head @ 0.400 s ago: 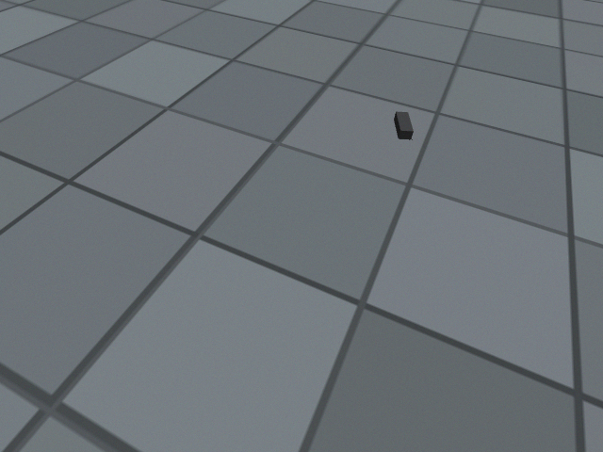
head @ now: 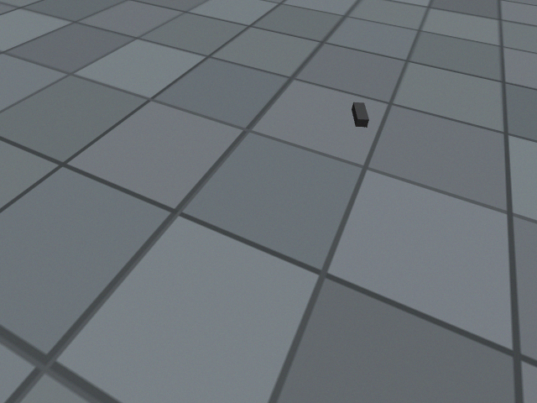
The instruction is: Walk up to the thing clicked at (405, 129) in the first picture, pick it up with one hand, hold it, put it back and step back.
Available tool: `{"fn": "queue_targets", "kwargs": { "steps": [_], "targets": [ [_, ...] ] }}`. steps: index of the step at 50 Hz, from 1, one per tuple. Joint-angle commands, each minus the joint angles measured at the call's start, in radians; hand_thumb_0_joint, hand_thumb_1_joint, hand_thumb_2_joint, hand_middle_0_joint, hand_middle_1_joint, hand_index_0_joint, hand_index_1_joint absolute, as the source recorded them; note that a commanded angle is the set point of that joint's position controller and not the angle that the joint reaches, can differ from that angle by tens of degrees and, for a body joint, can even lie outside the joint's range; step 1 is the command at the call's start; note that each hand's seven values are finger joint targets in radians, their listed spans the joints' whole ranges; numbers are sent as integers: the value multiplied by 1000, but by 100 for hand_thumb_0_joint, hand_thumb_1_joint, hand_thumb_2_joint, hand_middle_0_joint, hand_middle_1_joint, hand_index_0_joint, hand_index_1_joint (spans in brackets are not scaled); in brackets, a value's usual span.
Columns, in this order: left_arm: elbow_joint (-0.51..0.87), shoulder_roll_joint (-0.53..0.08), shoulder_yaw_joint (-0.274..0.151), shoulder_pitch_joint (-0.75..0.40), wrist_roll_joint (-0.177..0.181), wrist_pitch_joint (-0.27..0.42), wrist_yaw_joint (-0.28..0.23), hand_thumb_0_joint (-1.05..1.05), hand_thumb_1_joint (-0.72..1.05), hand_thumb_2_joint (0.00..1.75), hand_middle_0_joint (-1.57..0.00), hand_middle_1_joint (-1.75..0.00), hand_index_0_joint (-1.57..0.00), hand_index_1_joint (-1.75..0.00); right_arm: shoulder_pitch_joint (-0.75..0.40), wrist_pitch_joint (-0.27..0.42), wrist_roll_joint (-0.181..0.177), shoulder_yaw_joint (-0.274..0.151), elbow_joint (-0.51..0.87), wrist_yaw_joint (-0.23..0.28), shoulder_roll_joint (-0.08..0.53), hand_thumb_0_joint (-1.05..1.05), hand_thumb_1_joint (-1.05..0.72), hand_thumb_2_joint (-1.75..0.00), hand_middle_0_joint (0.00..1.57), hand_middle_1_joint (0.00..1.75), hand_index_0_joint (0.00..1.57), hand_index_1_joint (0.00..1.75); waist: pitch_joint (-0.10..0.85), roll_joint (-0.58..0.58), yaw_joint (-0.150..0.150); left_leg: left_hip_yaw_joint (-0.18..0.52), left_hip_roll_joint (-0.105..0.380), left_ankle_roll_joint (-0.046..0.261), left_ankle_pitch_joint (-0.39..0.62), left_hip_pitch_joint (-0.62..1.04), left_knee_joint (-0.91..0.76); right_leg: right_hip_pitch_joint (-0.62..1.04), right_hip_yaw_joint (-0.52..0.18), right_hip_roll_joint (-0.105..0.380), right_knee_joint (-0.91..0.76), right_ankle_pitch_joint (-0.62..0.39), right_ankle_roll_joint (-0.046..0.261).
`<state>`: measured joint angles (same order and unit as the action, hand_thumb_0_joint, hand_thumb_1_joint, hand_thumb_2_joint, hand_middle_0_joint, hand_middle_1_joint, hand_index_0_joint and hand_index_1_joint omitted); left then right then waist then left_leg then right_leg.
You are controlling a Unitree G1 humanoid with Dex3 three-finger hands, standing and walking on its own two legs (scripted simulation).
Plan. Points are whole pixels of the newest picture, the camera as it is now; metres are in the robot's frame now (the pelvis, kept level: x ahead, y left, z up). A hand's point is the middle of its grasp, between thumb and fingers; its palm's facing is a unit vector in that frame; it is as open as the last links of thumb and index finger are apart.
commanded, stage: stand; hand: left
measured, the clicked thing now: (360, 114) +1.92 -0.68 -0.75
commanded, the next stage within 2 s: walk up in 0.72 s
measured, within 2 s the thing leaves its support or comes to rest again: neither
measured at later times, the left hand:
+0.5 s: hand out of the picture +0.07 +0.25 -0.16, palm faces -0.02 -0.94 -0.33, open 7.4 cm
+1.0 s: hand (117, 370) +0.21 +0.24 -0.12, palm faces -0.26 -0.86 -0.43, open 7.4 cm
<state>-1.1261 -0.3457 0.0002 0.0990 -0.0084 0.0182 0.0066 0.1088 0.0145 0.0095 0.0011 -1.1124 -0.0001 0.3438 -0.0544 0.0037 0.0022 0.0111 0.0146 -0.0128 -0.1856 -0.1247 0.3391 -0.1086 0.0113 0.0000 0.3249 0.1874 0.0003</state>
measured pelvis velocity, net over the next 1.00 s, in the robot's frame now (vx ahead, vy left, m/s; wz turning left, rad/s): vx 0.06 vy -0.03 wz -0.28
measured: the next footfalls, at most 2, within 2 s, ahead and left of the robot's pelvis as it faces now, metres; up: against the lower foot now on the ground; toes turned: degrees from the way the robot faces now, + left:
right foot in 1.06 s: +0.15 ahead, -0.23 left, +0.00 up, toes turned -29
left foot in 1.52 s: +0.56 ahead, -0.08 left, +0.00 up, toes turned -36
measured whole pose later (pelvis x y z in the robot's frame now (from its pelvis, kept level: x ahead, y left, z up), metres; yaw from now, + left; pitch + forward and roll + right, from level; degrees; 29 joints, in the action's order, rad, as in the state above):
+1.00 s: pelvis +0.06 -0.03 -0.02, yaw -16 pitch -1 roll +2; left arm -1.01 -0.46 -0.09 0.21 -0.02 0.00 0.13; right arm 0.16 0.05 0.05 -0.11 -0.94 -0.09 0.48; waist 0.00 0.06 -0.01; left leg -0.27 0.11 -0.03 -0.37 -0.01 0.41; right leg -0.48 0.08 0.16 0.78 0.28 -0.01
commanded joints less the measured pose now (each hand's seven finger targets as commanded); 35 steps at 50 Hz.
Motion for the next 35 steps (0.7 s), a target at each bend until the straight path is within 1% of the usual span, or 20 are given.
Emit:
{"fn": "queue_targets", "kwargs": {
  "steps": [1,4,8,13,15,17,18,19,24,25,26,27,28,29,30,31,32,33,34,35],
  "targets": [
    [61,-213,-37,-32,0,20,-17,0,90,90,-20,-30,-20,-30,-33,21,-1,-41,60,9,211,0,-90,-90,20,30,20,30,92,-4,-2,84,114,42,147,31,-40,12,-100,133,-46,-149,28],
    [63,-213,-37,-26,-1,21,-16,0,90,90,-20,-30,-20,-30,-31,22,0,-39,61,8,208,0,-90,-90,20,30,20,30,103,1,0,82,114,44,166,30,-40,27,-102,136,-46,-179,25],
    [60,-213,-37,-24,-2,18,-17,0,90,90,-20,-30,-20,-30,-34,21,-2,-40,59,10,210,0,-90,-90,20,30,20,30,85,0,0,87,115,38,168,35,-47,5,-92,128,-46,-162,25],
    [59,-214,-38,-27,0,17,-16,0,90,90,-20,-30,-20,-30,-30,18,0,-38,55,9,210,0,-90,-90,20,30,20,30,77,3,-2,86,110,38,105,12,-53,14,-104,134,-59,-116,26],
    [58,-209,-36,-12,-2,18,-15,0,90,90,-20,-30,-20,-30,-34,18,-1,-38,57,9,214,0,-90,-90,20,30,20,30,90,13,4,89,115,43,134,22,-52,20,-100,134,-54,-146,26],
    [57,-216,-39,-24,-1,17,-16,0,90,90,-20,-30,-20,-30,-27,21,-1,-36,56,10,206,0,-90,-90,20,30,20,30,87,5,-3,89,112,37,145,20,-55,25,-97,133,-45,-151,26],
    [58,-210,-38,-17,-2,18,-16,0,90,90,-20,-30,-20,-30,-29,22,-1,-35,57,9,210,0,-90,-90,20,30,20,30,96,6,3,88,118,43,162,31,-50,25,-96,135,-44,-161,27],
    [58,-213,-38,-18,0,17,-16,0,90,90,-20,-30,-20,-30,-28,21,-3,-37,56,9,211,0,-90,-90,20,30,20,30,93,9,1,89,113,38,172,30,-50,21,-94,132,-44,-161,27],
    [56,-205,-35,-11,0,18,-16,0,90,90,-20,-30,-20,-30,-31,21,-2,-37,55,10,216,0,-90,-90,20,30,20,30,90,-3,3,88,115,42,178,36,-43,19,-93,133,-50,-170,25],
    [56,-210,-37,-17,-1,17,-16,0,90,90,-20,-30,-20,-30,-24,20,-3,-36,55,10,210,0,-90,-90,20,30,20,30,82,0,-1,86,111,40,163,25,-48,24,-96,135,-51,-170,25],
    [56,-210,-36,-11,0,17,-16,0,90,90,-20,-30,-20,-30,-31,19,-3,-35,55,10,214,0,-90,-90,20,30,20,30,84,3,3,89,114,39,163,34,-50,19,-94,132,-49,-159,25],
    [57,-215,-38,-15,1,17,-16,0,90,90,-20,-30,-20,-30,-26,20,-2,-36,57,9,210,0,-90,-90,20,30,20,30,89,-1,-1,87,114,40,168,35,-48,25,-96,135,-45,-162,27],
    [56,-205,-35,-7,0,17,-16,0,90,90,-20,-30,-20,-30,-27,21,-3,-35,54,9,217,0,-90,-90,20,30,20,30,83,10,4,88,113,39,166,32,-49,19,-96,132,-52,-169,23],
    [58,-214,-37,-17,0,17,-17,0,90,90,-20,-30,-20,-30,-25,20,-1,-34,56,9,208,0,-90,-90,20,30,20,30,82,4,0,86,113,40,164,25,-51,25,-95,136,-50,-168,24],
    [57,-215,-39,-16,-1,17,-17,0,90,90,-20,-30,-20,-30,-26,20,-2,-35,55,11,213,0,-90,-90,20,30,20,30,84,2,0,90,113,37,163,31,-51,22,-96,133,-49,-156,25],
    [57,-210,-36,-9,-2,17,-17,0,90,90,-20,-30,-20,-30,-35,20,-3,-36,59,10,215,0,-90,-90,20,30,20,30,89,3,3,90,117,41,168,41,-46,19,-91,133,-51,-162,24],
    [57,-215,-39,-16,-2,17,-18,0,90,90,-20,-30,-20,-30,-26,18,-2,-36,58,10,213,0,-90,-90,20,30,20,30,95,-2,-1,88,116,42,175,37,-46,28,-94,136,-47,-172,25],
    [55,-211,-38,-16,1,17,-18,0,90,90,-20,-30,-20,-30,-25,19,-3,-35,55,9,211,0,-90,-90,20,30,20,30,84,-1,0,90,113,37,176,29,-51,27,-91,132,-50,-166,23],
    [54,-209,-37,-5,0,17,-17,0,90,90,-20,-30,-20,-30,-28,19,-3,-36,55,10,217,0,-90,-90,20,30,20,30,87,2,3,88,115,42,172,37,-45,28,-94,136,-55,-167,23],
    [56,-216,-39,-13,-1,16,-17,0,90,90,-20,-30,-20,-30,-23,19,-1,-35,57,10,211,0,-90,-90,20,30,20,30,90,-1,-2,86,112,39,178,33,-48,31,-95,136,-49,-176,25]
  ]
}}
